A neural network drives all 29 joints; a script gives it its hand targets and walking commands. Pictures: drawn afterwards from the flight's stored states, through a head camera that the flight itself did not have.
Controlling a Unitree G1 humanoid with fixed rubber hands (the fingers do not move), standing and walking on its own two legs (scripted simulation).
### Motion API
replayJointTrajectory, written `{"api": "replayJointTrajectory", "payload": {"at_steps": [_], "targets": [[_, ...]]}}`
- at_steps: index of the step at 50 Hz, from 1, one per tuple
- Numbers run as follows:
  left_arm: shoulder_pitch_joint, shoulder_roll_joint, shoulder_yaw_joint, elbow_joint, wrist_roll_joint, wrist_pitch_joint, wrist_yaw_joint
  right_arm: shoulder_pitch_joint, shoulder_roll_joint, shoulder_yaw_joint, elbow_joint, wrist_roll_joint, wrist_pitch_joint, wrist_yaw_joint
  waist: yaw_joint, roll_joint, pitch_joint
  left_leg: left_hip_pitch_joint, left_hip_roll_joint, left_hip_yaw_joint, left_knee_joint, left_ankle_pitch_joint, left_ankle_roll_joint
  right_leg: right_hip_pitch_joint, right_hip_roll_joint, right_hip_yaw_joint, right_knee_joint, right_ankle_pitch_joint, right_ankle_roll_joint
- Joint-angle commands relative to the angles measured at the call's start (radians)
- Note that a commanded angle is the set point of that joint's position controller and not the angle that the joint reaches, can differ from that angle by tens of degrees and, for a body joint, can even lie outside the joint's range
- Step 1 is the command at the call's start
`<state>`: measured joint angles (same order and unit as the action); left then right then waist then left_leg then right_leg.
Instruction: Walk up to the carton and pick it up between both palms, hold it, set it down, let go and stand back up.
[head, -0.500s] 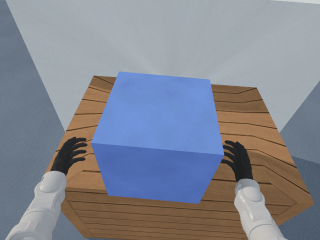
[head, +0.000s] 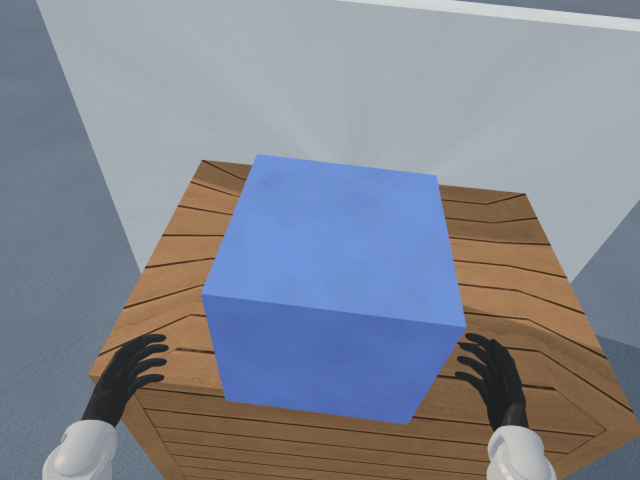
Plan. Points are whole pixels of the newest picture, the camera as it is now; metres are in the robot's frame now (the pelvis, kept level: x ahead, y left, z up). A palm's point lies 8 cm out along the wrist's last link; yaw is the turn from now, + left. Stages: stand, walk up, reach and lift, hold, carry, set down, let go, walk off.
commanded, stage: set down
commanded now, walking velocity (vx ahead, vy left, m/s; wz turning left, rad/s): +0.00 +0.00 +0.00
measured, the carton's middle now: (331, 287) +0.40 -0.01 +0.00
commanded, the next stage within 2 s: none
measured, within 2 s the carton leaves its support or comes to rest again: neither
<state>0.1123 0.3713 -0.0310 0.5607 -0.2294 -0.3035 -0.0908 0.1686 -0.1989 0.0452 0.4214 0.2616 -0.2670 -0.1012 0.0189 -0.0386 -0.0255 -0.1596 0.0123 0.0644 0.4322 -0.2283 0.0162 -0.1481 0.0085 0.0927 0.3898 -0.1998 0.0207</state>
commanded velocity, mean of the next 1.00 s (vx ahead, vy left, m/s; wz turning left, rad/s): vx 0.00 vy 0.00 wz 0.00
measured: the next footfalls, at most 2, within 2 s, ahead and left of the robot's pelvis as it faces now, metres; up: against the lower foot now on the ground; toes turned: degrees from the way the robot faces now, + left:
none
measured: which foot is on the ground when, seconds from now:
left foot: down 0.00-1.00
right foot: down 0.00-1.00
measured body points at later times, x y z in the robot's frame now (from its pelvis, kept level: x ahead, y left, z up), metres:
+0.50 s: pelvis +0.01 +0.00 +0.00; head -0.02 +0.02 +0.45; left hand +0.21 +0.25 -0.03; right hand +0.22 -0.22 +0.00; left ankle +0.01 +0.10 -0.74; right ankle +0.01 -0.14 -0.74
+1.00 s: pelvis +0.01 +0.00 +0.00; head -0.02 +0.02 +0.45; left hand +0.19 +0.24 -0.05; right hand +0.21 -0.22 -0.02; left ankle +0.01 +0.10 -0.74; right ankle +0.01 -0.14 -0.74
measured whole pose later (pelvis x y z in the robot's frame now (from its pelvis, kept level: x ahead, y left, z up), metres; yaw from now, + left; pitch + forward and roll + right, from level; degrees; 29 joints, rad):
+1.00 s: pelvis +0.01 +0.00 +0.00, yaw +0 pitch -6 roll -2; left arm 0.26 0.27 -0.05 0.46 -0.23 -0.15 -0.03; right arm 0.24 -0.20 0.03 0.50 0.26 -0.23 -0.03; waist 0.02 -0.01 0.02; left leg -0.08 0.03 0.06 0.43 -0.26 0.02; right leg -0.03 0.02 0.09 0.31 -0.18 0.02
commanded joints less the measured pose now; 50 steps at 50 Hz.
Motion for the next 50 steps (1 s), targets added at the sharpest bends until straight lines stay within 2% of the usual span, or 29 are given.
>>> {"api": "replayJointTrajectory", "payload": {"at_steps": [1, 2, 3, 4, 7, 11, 14, 18, 19, 21, 23, 24, 25, 26, 28, 29, 31, 35, 36, 38, 40, 41, 43, 44, 48, 50], "targets": [[-0.051, 0.096, 0.043, -0.23, -0.071, -0.03, 0.009, -0.007, -0.096, -0.079, -0.19, 0.019, -0.025, 0.022, 0.042, 0.138, 0.002, 0.113, 0.022, -0.08, -0.086, 0.181, -0.077, -0.006, 0.066, -0.07, -0.091, 0.038, -0.079], [-0.044, 0.089, 0.043, -0.243, -0.067, -0.031, 0.013, -0.006, -0.088, -0.084, -0.199, 0.019, -0.021, 0.024, 0.042, 0.149, 0.009, 0.105, 0.024, -0.082, -0.094, 0.146, -0.076, -0.007, 0.062, -0.068, -0.092, 0.018, -0.081], [-0.033, 0.091, 0.048, -0.232, -0.063, -0.029, 0.013, 0.006, -0.081, -0.083, -0.199, 0.015, -0.017, 0.023, 0.041, 0.136, 0.027, 0.097, 0.024, -0.074, -0.097, 0.128, -0.073, -0.007, 0.063, -0.067, -0.098, 0.004, -0.077], [-0.075, 0.094, 0.033, -0.231, -0.073, -0.026, 0.014, -0.041, -0.092, -0.099, -0.197, 0.007, -0.011, 0.025, 0.029, 0.139, 0.042, 0.06, 0.028, -0.079, -0.11, 0.074, -0.067, -0.014, 0.063, -0.07, -0.091, -0.017, -0.078], [-0.023, 0.075, 0.026, -0.253, -0.066, -0.015, 0.025, -0.006, -0.079, -0.106, -0.211, -0.001, 0.001, 0.031, 0.031, 0.148, 0.066, 0.039, 0.037, -0.079, -0.134, 0.004, -0.062, 0.006, 0.06, -0.066, -0.099, -0.041, -0.079], [0.014, 0.07, 0.03, -0.235, -0.055, 0.007, 0.022, 0.023, -0.07, -0.114, -0.179, -0.01, 0.027, 0.028, 0.027, 0.133, 0.084, 0.044, 0.034, -0.076, -0.141, -0.008, -0.058, 0.016, 0.051, -0.058, -0.111, -0.043, -0.077], [0.013, 0.074, 0.035, -0.253, -0.052, 0.018, 0.024, 0.023, -0.057, -0.117, -0.203, -0.022, 0.034, 0.027, 0.02, 0.128, 0.082, 0.045, 0.032, -0.07, -0.139, -0.016, -0.055, 0.023, 0.045, -0.059, -0.113, -0.049, -0.073], [0.02, 0.066, 0.036, -0.278, -0.033, 0.036, 0.03, 0.018, -0.066, -0.118, -0.199, -0.041, 0.041, 0.031, 0.024, 0.134, 0.07, 0.071, 0.031, -0.067, -0.133, 0.041, -0.065, 0.022, 0.047, -0.057, -0.119, -0.025, -0.075], [0.029, 0.066, 0.04, -0.285, -0.022, 0.04, 0.032, 0.028, -0.075, -0.12, -0.197, -0.037, 0.038, 0.034, 0.028, 0.152, 0.067, 0.086, 0.03, -0.066, -0.127, 0.079, -0.072, 0.024, 0.05, -0.059, -0.119, -0.003, -0.078], [0.041, 0.052, 0.031, -0.252, -0.009, 0.057, 0.027, 0.034, -0.069, -0.119, -0.153, -0.054, 0.043, 0.036, 0.019, 0.151, 0.059, 0.112, 0.032, -0.069, -0.126, 0.095, -0.075, 0.022, 0.047, -0.058, -0.125, 0.003, -0.078], [0.053, 0.048, 0.037, -0.27, -0.004, 0.057, 0.033, 0.038, -0.081, -0.125, -0.173, -0.06, 0.033, 0.041, 0.02, 0.149, 0.051, 0.124, 0.03, -0.066, -0.115, 0.135, -0.081, 0.027, 0.052, -0.063, -0.128, 0.014, -0.079], [0.058, 0.04, 0.029, -0.262, 0.005, 0.062, 0.03, 0.046, -0.077, -0.126, -0.141, -0.065, 0.035, 0.041, 0.013, 0.15, 0.055, 0.133, 0.031, -0.068, -0.113, 0.158, -0.083, 0.029, 0.052, -0.065, -0.129, 0.032, -0.08], [0.07, 0.03, 0.024, -0.267, 0.013, 0.069, 0.031, 0.047, -0.08, -0.122, -0.15, -0.064, 0.033, 0.043, 0.018, 0.17, 0.052, 0.141, 0.034, -0.067, -0.117, 0.165, -0.09, 0.037, 0.054, -0.066, -0.134, 0.036, -0.08], [0.072, 0.034, 0.032, -0.268, 0.02, 0.069, 0.032, 0.051, -0.083, -0.122, -0.149, -0.069, 0.029, 0.047, 0.018, 0.154, 0.045, 0.146, 0.031, -0.065, -0.113, 0.186, -0.088, 0.04, 0.054, -0.067, -0.134, 0.045, -0.08], [0.079, 0.019, 0.029, -0.258, 0.038, 0.08, 0.037, 0.052, -0.09, -0.126, -0.119, -0.082, 0.028, 0.054, 0.018, 0.16, 0.047, 0.169, 0.033, -0.07, -0.111, 0.232, -0.096, 0.035, 0.058, -0.071, -0.137, 0.057, -0.085], [0.1, 0.022, 0.034, -0.282, 0.037, 0.076, 0.037, 0.068, -0.084, -0.122, -0.145, -0.078, 0.021, 0.052, 0.023, 0.142, 0.036, 0.184, 0.031, -0.063, -0.104, 0.272, -0.095, 0.047, 0.062, -0.071, -0.146, 0.085, -0.082], [0.119, 0.005, 0.028, -0.271, 0.057, 0.086, 0.037, 0.084, -0.1, -0.127, -0.105, -0.084, 0.019, 0.057, 0.011, 0.154, 0.055, 0.205, 0.032, -0.073, -0.1, 0.324, -0.105, 0.043, 0.065, -0.076, -0.147, 0.108, -0.086], [0.132, -0.005, 0.031, -0.28, 0.075, 0.084, 0.037, 0.094, -0.098, -0.117, -0.094, -0.088, -0.001, 0.065, 0.016, 0.157, 0.05, 0.226, 0.027, -0.067, -0.083, 0.405, -0.115, 0.053, 0.067, -0.077, -0.156, 0.142, -0.083], [0.135, -0.012, 0.031, -0.264, 0.084, 0.085, 0.039, 0.091, -0.106, -0.118, -0.058, -0.093, 0.0, 0.067, 0.018, 0.152, 0.055, 0.23, 0.028, -0.074, -0.084, 0.411, -0.117, 0.048, 0.071, -0.078, -0.158, 0.131, -0.087], [0.132, -0.02, 0.03, -0.225, 0.091, 0.102, 0.038, 0.078, -0.107, -0.126, -0.027, -0.11, -0.004, 0.069, 0.012, 0.14, 0.067, 0.223, 0.026, -0.072, -0.084, 0.404, -0.115, 0.05, 0.071, -0.08, -0.16, 0.128, -0.086], [0.119, -0.015, 0.024, -0.258, 0.088, 0.095, 0.044, 0.066, -0.106, -0.124, -0.066, -0.108, -0.016, 0.073, 0.017, 0.142, 0.052, 0.214, 0.028, -0.071, -0.087, 0.381, -0.112, 0.059, 0.069, -0.08, -0.156, 0.129, -0.083], [0.104, -0.031, 0.016, -0.245, 0.097, 0.101, 0.052, 0.051, -0.106, -0.129, -0.027, -0.114, -0.015, 0.08, 0.017, 0.16, 0.068, 0.208, 0.033, -0.072, -0.094, 0.356, -0.115, 0.044, 0.073, -0.087, -0.155, 0.106, -0.086], [0.1, -0.028, 0.014, -0.27, 0.084, 0.106, 0.058, 0.038, -0.104, -0.127, -0.059, -0.112, -0.022, 0.085, 0.02, 0.14, 0.063, 0.188, 0.035, -0.064, -0.105, 0.321, -0.108, 0.058, 0.071, -0.086, -0.158, 0.104, -0.082], [0.098, -0.035, 0.02, -0.215, 0.102, 0.121, 0.061, 0.032, -0.108, -0.129, 0.004, -0.124, -0.014, 0.089, 0.022, 0.159, 0.079, 0.176, 0.032, -0.063, -0.111, 0.29, -0.107, 0.05, 0.069, -0.086, -0.156, 0.077, -0.085], [0.068, -0.044, 0.013, -0.24, 0.106, 0.159, 0.076, -0.01, -0.117, -0.134, -0.013, -0.133, 0.005, 0.097, 0.034, 0.162, 0.093, 0.146, 0.04, -0.053, -0.136, 0.217, -0.102, 0.054, 0.069, -0.09, -0.159, 0.041, -0.085], [0.062, -0.052, 0.006, -0.215, 0.109, 0.186, 0.076, -0.01, -0.12, -0.13, 0.002, -0.143, 0.023, 0.102, 0.023, 0.143, 0.12, 0.129, 0.038, -0.047, -0.146, 0.164, -0.089, 0.043, 0.064, -0.088, -0.16, 0.011, -0.083]]}}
